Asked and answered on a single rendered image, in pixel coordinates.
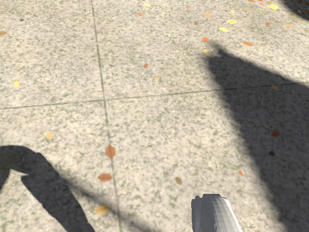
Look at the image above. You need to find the right robot thigh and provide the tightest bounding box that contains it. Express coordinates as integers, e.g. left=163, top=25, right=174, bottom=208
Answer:
left=191, top=193, right=242, bottom=232

